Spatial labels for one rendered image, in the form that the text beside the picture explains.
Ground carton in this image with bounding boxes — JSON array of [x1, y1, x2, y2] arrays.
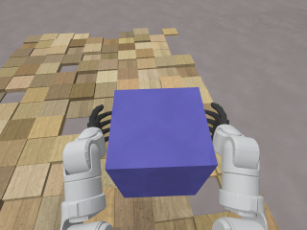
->
[[105, 87, 218, 198]]

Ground left robot upper arm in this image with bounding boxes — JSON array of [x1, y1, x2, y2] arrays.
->
[[67, 220, 114, 230]]

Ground robot right hand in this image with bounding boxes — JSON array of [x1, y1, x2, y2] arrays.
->
[[204, 103, 229, 142]]

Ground robot left forearm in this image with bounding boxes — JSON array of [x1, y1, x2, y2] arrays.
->
[[60, 126, 107, 230]]

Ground robot right forearm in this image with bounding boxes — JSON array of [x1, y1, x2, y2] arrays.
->
[[212, 124, 269, 230]]

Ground robot left hand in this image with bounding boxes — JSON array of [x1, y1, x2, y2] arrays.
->
[[87, 104, 112, 142]]

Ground right robot upper arm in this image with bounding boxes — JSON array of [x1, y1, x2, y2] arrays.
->
[[212, 217, 265, 230]]

